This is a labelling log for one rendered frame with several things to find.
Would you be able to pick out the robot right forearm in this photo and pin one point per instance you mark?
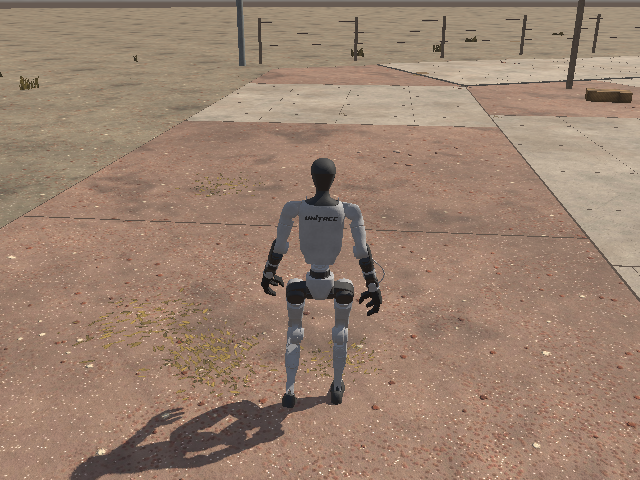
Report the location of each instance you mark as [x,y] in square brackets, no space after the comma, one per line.
[368,271]

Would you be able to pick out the right robot upper arm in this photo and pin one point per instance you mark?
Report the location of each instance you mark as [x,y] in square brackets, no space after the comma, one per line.
[353,212]

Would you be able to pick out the humanoid robot head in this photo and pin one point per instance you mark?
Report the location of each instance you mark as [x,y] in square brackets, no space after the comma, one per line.
[323,172]

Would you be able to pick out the robot left hand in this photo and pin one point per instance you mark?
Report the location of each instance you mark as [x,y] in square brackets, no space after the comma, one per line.
[265,284]

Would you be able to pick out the robot left forearm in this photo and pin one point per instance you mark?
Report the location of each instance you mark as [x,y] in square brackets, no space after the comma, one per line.
[272,262]

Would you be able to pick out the left robot shin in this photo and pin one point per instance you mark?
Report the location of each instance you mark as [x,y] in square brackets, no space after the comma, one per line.
[292,356]

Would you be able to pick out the robot right hand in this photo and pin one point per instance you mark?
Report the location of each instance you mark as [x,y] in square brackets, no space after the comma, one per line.
[376,300]

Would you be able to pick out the left robot upper arm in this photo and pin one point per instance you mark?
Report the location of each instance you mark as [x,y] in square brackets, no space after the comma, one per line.
[289,211]

